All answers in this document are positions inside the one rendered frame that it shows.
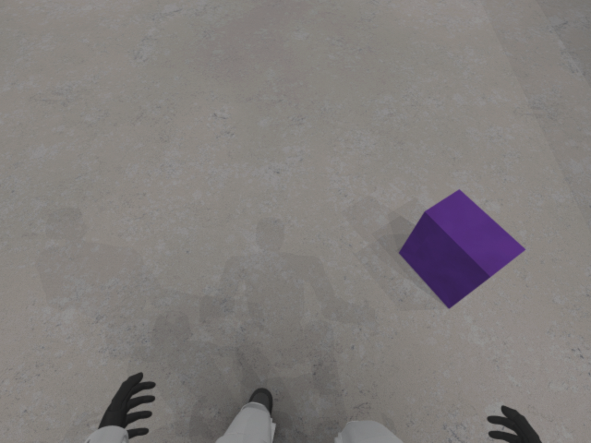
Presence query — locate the robot left hand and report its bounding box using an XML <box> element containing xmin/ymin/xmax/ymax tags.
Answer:
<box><xmin>98</xmin><ymin>372</ymin><xmax>156</xmax><ymax>439</ymax></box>

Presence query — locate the carton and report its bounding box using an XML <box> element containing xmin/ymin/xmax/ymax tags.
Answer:
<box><xmin>399</xmin><ymin>189</ymin><xmax>525</xmax><ymax>309</ymax></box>

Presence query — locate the robot left thigh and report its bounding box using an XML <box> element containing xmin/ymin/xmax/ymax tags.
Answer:
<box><xmin>215</xmin><ymin>407</ymin><xmax>276</xmax><ymax>443</ymax></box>

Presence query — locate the robot left shin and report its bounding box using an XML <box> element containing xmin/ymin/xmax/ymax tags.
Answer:
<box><xmin>240</xmin><ymin>402</ymin><xmax>271</xmax><ymax>417</ymax></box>

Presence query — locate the robot right hand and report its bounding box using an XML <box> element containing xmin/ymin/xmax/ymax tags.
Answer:
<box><xmin>487</xmin><ymin>405</ymin><xmax>542</xmax><ymax>443</ymax></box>

